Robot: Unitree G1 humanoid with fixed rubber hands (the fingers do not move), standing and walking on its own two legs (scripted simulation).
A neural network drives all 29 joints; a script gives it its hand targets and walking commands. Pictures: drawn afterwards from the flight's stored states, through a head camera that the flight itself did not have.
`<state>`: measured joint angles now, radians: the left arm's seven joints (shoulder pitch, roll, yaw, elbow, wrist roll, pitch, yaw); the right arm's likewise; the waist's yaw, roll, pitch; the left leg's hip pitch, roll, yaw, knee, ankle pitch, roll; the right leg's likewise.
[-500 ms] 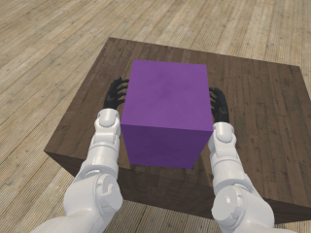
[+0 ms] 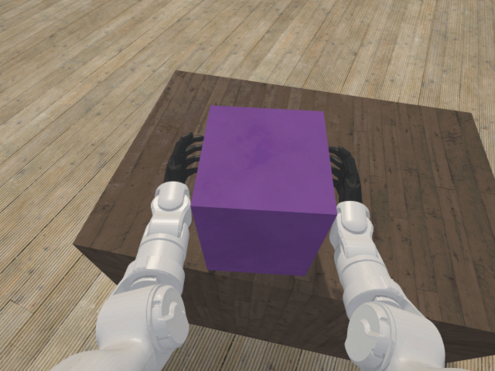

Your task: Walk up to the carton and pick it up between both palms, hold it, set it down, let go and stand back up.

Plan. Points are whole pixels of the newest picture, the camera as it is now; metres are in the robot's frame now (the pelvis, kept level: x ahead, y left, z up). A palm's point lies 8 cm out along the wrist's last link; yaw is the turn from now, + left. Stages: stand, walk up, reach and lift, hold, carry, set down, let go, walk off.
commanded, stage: reach and lift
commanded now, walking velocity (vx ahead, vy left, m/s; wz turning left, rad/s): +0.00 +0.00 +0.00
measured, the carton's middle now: (261, 196) +0.42 +0.01 -0.01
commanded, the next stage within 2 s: none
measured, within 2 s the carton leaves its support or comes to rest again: leaves its support in 0.04 s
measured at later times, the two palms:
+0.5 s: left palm (162, 163) +0.39 +0.17 +0.12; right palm (356, 181) +0.38 -0.12 +0.11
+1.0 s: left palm (161, 159) +0.37 +0.16 +0.15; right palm (372, 179) +0.36 -0.13 +0.14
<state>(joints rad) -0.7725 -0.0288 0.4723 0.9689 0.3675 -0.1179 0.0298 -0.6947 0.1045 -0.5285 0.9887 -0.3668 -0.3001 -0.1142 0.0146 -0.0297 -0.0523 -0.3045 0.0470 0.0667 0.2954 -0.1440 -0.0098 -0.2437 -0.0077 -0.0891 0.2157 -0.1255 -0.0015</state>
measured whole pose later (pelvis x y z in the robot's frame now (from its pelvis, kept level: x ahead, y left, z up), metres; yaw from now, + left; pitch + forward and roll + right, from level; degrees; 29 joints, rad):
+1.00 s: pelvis -0.02 +0.00 +0.00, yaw +2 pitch -5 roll -1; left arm -0.69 -0.04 0.31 0.46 0.35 0.43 0.01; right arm -0.66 0.02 -0.15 0.75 0.04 0.05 -0.16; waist -0.06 -0.06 0.02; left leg -0.06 0.04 0.04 0.31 -0.15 -0.01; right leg 0.01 -0.02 -0.11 0.22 -0.14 0.00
